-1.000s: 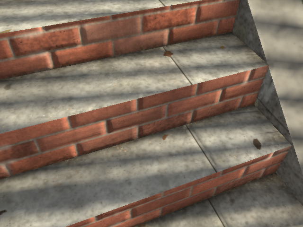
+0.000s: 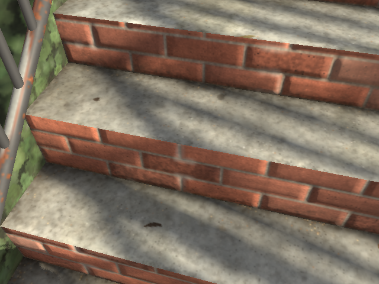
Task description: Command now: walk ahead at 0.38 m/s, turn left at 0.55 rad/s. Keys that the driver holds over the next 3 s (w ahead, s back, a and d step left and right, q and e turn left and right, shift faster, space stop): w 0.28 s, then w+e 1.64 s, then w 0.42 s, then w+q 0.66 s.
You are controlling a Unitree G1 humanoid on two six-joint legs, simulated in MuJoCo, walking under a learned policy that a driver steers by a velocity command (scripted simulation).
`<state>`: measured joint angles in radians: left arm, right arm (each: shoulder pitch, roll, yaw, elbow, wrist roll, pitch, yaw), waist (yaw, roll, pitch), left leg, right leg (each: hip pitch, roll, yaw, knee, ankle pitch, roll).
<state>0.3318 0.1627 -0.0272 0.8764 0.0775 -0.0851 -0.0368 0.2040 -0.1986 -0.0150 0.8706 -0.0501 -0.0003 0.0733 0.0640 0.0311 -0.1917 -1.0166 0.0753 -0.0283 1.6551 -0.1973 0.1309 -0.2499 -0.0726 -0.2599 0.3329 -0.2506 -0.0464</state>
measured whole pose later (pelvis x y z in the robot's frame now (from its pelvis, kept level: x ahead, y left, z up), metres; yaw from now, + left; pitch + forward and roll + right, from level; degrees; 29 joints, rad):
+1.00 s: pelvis +0.38 +0.20 +0.23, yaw -13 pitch +9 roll +5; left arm 0.49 0.13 -0.01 1.13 0.03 -0.12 -0.12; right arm -0.11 -0.13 0.06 0.73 -0.07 0.01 0.05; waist 0.07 -0.06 -0.21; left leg -1.04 0.02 0.12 1.41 -0.55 0.06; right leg -0.34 -0.01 0.37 0.61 -0.17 -0.06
